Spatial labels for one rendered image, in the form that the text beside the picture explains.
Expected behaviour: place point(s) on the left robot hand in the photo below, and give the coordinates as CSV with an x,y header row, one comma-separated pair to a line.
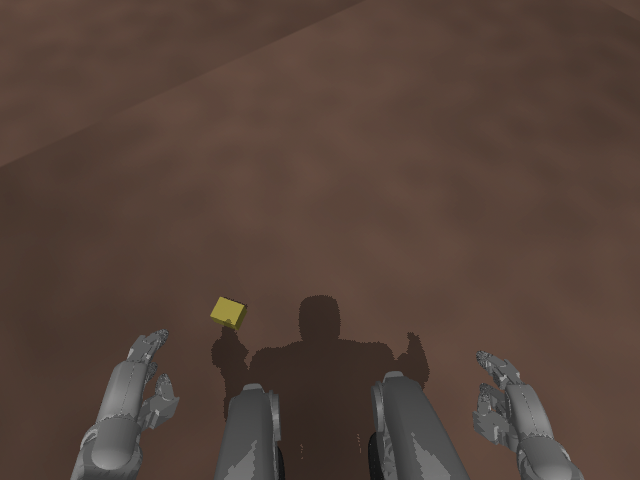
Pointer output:
x,y
124,393

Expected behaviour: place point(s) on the right robot foot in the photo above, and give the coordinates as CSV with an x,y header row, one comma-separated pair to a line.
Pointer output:
x,y
373,459

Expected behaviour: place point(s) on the left robot arm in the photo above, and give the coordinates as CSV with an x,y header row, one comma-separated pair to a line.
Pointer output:
x,y
110,451

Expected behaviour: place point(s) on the right robot arm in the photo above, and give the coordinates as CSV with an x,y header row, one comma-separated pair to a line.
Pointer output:
x,y
542,458

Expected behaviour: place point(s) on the small box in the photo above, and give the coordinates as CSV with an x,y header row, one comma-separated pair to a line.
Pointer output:
x,y
228,313

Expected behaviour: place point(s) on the right robot hand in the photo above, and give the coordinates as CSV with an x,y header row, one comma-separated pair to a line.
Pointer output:
x,y
519,412

